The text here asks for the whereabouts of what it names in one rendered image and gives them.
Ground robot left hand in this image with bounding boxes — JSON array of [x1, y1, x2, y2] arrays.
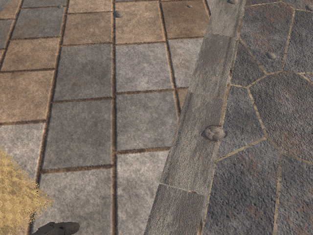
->
[[31, 221, 80, 235]]

